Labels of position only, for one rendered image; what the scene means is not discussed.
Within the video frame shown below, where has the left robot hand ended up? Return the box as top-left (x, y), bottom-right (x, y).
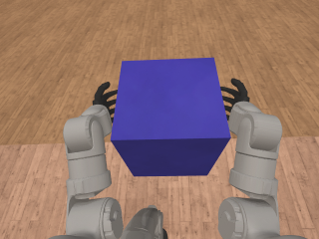
top-left (92, 82), bottom-right (118, 123)

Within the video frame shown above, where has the right robot hand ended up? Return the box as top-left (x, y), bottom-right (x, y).
top-left (220, 78), bottom-right (250, 120)

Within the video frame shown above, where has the robot left thigh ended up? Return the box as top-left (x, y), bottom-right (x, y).
top-left (120, 207), bottom-right (163, 239)

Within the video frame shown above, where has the right robot forearm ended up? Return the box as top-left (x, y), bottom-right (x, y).
top-left (228, 101), bottom-right (283, 231)

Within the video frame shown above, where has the carton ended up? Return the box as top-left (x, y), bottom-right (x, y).
top-left (111, 57), bottom-right (231, 177)

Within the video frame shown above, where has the robot left upper arm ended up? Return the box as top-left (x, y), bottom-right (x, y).
top-left (48, 197), bottom-right (124, 239)

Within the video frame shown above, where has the left robot forearm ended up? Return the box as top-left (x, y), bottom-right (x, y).
top-left (63, 105), bottom-right (113, 235)

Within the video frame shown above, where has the robot left shin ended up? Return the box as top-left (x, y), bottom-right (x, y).
top-left (148, 205), bottom-right (163, 239)

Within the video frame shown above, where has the robot right upper arm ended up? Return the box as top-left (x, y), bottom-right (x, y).
top-left (217, 196), bottom-right (307, 239)

